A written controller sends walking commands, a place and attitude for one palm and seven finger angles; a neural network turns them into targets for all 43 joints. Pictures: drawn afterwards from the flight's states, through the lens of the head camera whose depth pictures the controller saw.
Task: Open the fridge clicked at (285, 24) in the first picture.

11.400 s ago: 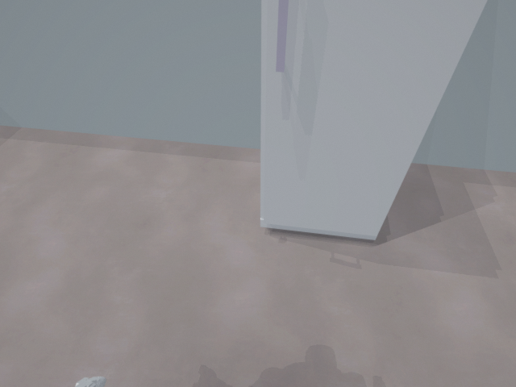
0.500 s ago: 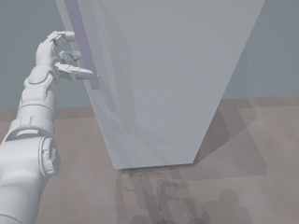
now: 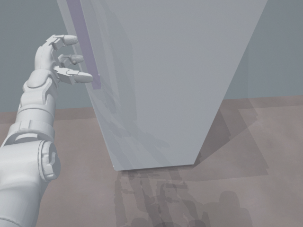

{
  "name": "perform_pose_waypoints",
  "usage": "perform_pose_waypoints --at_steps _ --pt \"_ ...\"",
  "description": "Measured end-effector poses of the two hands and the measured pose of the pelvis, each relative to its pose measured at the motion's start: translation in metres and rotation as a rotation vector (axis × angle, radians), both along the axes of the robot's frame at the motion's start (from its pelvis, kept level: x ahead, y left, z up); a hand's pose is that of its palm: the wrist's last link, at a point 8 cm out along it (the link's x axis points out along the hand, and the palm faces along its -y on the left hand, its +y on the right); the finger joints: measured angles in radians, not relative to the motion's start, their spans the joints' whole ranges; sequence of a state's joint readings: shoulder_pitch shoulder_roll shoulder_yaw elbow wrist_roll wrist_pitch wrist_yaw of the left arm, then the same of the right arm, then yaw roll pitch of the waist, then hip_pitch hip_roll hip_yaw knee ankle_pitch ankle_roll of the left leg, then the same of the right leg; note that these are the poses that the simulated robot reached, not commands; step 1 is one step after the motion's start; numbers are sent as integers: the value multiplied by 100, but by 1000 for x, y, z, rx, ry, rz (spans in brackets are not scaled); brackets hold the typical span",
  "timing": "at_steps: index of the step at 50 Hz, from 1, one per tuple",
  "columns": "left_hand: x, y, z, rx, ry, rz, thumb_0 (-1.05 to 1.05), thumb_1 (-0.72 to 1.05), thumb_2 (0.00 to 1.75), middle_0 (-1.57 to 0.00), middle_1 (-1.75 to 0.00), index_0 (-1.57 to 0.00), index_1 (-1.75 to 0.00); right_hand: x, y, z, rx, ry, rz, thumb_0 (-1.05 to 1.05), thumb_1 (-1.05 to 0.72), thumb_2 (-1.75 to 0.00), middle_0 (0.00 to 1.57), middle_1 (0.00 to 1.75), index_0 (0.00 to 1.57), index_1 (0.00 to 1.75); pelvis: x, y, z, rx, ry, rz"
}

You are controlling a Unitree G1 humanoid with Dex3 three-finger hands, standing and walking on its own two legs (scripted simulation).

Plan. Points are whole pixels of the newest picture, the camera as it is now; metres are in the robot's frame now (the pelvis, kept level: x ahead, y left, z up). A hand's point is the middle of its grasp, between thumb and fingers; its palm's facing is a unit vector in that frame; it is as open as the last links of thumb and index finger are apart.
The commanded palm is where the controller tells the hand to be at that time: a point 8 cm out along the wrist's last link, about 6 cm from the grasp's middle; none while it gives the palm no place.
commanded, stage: slide the fingers in behind the handle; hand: left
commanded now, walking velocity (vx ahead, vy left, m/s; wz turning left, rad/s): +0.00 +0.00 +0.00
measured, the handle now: (82, 26) +0.53 +0.16 +0.26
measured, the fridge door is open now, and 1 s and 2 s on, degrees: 0 0 0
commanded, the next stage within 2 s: grip the handle and tug to test in 1.42 s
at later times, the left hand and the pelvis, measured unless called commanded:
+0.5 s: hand (82, 62) +0.47 +0.17 +0.20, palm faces +0.07 -1.00 +0.01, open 14.0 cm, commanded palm +0.45 +0.21 +0.21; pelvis +0.00 +0.00 +0.00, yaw +0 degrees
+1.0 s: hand (92, 61) +0.47 +0.14 +0.21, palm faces +0.10 -1.00 +0.00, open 14.2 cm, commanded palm +0.44 +0.19 +0.21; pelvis +0.00 -0.01 +0.00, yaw +1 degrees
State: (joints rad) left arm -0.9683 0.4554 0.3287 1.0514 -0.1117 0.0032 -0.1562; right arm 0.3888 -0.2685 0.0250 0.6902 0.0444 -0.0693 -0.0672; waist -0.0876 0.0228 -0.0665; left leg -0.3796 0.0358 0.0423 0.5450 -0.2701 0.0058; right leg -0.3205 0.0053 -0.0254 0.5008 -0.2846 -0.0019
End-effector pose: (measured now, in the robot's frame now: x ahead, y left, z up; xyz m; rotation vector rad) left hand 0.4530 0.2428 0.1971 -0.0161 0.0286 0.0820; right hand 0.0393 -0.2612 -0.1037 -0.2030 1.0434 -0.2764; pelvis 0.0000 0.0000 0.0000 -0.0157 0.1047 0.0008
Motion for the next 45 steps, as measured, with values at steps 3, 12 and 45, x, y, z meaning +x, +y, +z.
perform_pose_waypoints --at_steps 3,12,45 --pt "-2 1 -2 -7 -7 1 -1 -50 30 -30 -121 -31 -121 3 1 1 -2 -6 2 1 -90 -90 20 30 20 30 1 1 0 0 -4 0" --pt "-4 -6 6 -4 -29 -12 -1 -50 30 -30 -120 -30 -120 17 4 1 3 -35 22 1 -90 -90 20 30 20 30 2 3 0 -1 -11 5" --pt "-10 -49 11 15 -23 12 -1 -50 30 -28 -119 -28 -119 28 -3 -2 36 -61 26 1 -90 -90 20 30 20 30 2 -11 3 8 -37 6"
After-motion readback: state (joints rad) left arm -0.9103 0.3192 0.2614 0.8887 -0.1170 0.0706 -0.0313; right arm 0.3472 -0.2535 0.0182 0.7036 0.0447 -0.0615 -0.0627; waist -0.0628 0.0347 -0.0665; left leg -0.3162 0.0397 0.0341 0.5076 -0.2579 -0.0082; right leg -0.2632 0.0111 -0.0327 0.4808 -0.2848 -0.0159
